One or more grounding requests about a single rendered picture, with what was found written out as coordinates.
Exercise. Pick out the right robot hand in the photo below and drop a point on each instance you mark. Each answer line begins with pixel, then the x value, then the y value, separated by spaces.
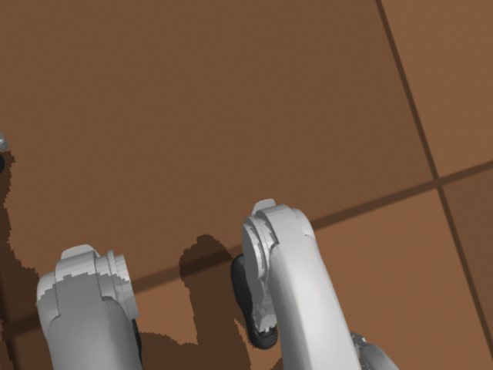
pixel 372 357

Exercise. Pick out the right robot foot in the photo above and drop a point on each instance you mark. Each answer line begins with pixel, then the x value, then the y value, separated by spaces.
pixel 262 340

